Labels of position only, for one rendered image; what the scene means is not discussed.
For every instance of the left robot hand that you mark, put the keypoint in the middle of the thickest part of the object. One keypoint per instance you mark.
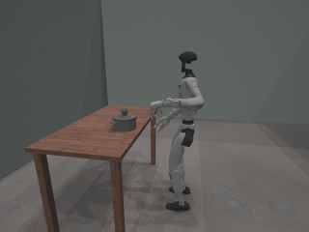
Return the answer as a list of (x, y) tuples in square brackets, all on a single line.
[(155, 105)]

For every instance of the lid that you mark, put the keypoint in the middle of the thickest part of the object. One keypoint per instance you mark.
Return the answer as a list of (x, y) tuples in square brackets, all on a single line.
[(121, 117)]

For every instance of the robot shin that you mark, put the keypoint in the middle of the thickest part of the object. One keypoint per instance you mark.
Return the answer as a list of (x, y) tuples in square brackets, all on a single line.
[(177, 185), (182, 167)]

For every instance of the robot right forearm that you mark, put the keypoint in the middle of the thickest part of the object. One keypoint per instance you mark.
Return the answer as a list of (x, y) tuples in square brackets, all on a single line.
[(174, 113)]

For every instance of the knob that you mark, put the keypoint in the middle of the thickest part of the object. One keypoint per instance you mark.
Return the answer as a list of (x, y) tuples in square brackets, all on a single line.
[(124, 111)]

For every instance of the pot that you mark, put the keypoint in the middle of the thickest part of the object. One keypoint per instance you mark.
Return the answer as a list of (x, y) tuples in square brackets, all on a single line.
[(123, 126)]

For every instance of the robot left shin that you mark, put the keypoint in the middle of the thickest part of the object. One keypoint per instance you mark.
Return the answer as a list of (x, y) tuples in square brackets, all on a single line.
[(177, 185)]

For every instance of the robot right shin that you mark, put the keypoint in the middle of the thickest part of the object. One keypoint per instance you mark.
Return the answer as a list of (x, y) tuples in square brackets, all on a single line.
[(182, 167)]

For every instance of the robot left forearm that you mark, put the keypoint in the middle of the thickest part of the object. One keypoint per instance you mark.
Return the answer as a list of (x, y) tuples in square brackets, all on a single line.
[(181, 103)]

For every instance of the table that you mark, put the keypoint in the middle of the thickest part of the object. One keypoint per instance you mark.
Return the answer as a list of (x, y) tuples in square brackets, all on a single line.
[(92, 137)]

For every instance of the left robot upper arm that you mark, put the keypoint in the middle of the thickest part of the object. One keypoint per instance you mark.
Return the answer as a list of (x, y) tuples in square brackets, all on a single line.
[(191, 84)]

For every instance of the right robot hand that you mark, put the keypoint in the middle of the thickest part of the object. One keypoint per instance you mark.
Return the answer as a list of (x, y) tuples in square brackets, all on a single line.
[(164, 120)]

